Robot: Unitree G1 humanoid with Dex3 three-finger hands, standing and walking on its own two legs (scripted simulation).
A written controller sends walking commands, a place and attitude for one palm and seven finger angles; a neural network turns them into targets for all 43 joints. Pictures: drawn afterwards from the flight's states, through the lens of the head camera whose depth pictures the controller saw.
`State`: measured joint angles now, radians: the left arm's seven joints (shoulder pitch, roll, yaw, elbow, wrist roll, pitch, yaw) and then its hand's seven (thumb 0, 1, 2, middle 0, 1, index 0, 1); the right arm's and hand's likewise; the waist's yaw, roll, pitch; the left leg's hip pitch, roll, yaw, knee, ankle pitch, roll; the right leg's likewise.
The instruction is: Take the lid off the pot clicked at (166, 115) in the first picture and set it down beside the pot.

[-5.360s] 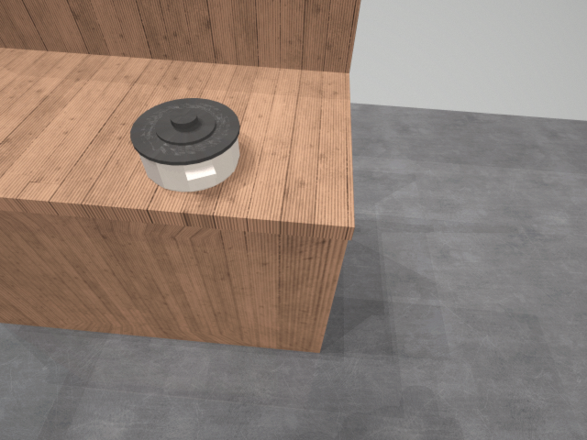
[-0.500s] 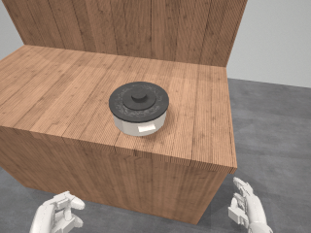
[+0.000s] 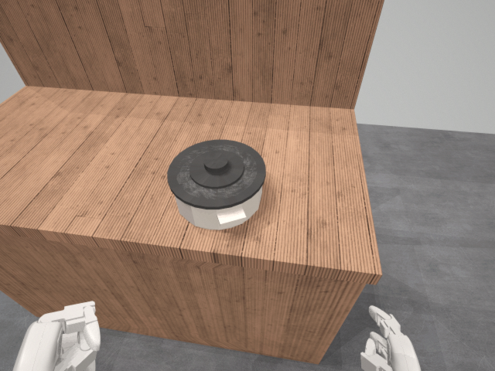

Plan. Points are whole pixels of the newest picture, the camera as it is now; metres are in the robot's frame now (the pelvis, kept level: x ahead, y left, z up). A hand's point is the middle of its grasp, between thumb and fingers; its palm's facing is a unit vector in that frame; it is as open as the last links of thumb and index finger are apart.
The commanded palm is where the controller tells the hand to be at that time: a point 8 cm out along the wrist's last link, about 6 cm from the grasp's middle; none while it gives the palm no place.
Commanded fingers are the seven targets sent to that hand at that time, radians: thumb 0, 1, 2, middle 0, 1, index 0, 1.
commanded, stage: raise the hand higher, near the body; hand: left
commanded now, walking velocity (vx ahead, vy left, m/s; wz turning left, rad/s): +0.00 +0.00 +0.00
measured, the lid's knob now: (216, 162) +0.49 +0.12 +0.07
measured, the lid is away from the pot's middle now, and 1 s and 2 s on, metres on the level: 0.00 0.00 0.00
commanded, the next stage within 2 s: reach forward and open the fingers in 0.46 s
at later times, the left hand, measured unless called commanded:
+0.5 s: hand (86, 304) +0.17 +0.23 +0.10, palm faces +0.32 -0.85 -0.41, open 3.1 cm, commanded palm +0.12 +0.27 +0.13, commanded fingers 0.00 0.90 0.90 -1.30 -1.50 -1.30 -1.50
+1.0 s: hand (75, 290) +0.19 +0.26 +0.09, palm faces -0.22 -0.11 -0.97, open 3.7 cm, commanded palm +0.18 +0.26 +0.16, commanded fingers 0.00 0.19 1.25 -1.03 -0.68 -1.03 -0.68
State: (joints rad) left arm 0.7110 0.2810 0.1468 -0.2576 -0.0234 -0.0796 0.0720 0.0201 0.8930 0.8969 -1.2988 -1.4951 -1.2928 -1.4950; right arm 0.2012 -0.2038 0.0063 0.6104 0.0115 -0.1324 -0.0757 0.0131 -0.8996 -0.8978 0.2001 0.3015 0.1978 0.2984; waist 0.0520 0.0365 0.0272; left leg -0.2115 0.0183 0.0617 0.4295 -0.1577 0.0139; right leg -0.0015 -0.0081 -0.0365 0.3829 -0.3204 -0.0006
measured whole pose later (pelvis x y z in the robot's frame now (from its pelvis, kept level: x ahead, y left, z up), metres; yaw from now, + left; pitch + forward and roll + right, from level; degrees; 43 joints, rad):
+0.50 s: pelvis +0.01 +0.00 +0.00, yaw +0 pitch -3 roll +0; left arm 0.63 0.31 0.21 -0.39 -0.04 -0.08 0.08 0.02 0.89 0.90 -1.30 -1.50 -1.30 -1.50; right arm 0.18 -0.19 0.03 0.58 0.01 -0.09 -0.07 0.01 -0.90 -0.90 0.20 0.30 0.20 0.30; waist 0.07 0.05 0.02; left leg -0.21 0.02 0.06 0.44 -0.17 0.01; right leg 0.01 0.00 -0.04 0.38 -0.33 0.00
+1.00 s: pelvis -0.01 +0.00 -0.01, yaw +2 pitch -1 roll -1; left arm 0.34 0.66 0.09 -0.29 0.69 0.04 -0.21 0.01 0.46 1.11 -1.15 -1.01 -1.15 -1.01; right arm 0.11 -0.29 0.01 0.56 0.05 0.12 -0.04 0.01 -0.90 -0.90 0.20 0.30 0.20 0.30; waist 0.05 0.14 -0.01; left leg -0.34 0.02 0.02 0.51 -0.16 0.01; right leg -0.12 0.00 -0.07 0.48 -0.35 -0.01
